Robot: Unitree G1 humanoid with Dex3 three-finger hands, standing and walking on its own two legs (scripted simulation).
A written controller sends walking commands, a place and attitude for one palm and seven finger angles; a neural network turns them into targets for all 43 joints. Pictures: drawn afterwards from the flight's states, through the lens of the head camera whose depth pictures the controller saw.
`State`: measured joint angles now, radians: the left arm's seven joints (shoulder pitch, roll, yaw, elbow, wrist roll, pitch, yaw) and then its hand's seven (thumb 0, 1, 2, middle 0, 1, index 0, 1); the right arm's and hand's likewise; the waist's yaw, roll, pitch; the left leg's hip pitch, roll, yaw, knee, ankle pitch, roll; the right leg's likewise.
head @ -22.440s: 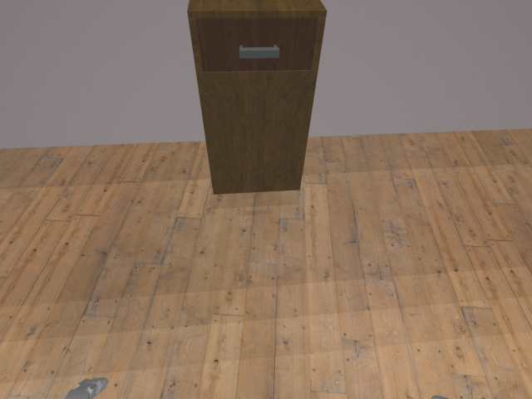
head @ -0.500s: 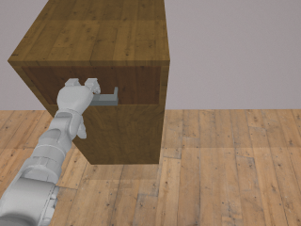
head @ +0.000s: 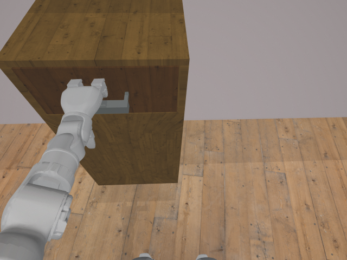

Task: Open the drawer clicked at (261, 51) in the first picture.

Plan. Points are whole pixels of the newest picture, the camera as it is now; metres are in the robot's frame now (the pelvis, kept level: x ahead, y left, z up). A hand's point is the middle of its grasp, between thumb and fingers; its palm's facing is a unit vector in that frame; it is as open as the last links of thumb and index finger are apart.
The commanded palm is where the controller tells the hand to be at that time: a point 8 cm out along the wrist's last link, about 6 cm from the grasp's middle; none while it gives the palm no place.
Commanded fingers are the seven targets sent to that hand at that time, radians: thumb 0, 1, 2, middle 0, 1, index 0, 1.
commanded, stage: lower the fingers behind the handle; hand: left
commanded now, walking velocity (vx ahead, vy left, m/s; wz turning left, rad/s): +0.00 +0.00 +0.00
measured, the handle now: (103, 101) +0.52 +0.19 +0.02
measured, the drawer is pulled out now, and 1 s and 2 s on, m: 0.00 0.00 0.00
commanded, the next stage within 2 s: lift the fingers back up to retry in 0.42 s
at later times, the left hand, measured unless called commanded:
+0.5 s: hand (90, 115) +0.47 +0.21 +0.03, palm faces -0.02 +0.00 -1.00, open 13.8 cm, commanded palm +0.45 +0.21 +0.05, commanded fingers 0.00 -0.50 0.30 -0.30 -1.20 -0.30 -1.20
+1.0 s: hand (87, 105) +0.47 +0.21 +0.06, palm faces +0.02 -0.05 -1.00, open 13.8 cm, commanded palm +0.44 +0.21 +0.12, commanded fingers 0.00 -0.50 0.30 -0.30 -1.20 -0.30 -1.20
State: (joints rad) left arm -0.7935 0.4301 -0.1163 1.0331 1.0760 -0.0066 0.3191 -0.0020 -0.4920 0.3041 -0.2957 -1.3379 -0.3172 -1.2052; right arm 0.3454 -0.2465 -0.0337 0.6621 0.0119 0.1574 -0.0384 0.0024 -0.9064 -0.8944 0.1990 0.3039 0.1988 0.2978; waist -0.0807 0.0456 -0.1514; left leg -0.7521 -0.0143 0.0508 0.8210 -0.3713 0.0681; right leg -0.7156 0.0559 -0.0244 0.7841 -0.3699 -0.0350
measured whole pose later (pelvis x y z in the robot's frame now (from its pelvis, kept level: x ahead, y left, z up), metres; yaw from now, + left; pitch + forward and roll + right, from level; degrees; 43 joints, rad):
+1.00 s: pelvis +0.01 +0.01 +0.01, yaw +0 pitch +16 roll -2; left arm -0.72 0.42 -0.09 0.89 1.05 -0.03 0.30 0.00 -0.49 0.30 -0.32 -1.21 -0.32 -1.21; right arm 0.35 -0.24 -0.05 0.67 0.01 0.14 -0.03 0.00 -0.91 -0.89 0.20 0.30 0.20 0.30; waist -0.07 0.06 -0.14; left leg -0.67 -0.02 0.06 0.76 -0.37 0.08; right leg -0.63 0.05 -0.01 0.71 -0.36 -0.02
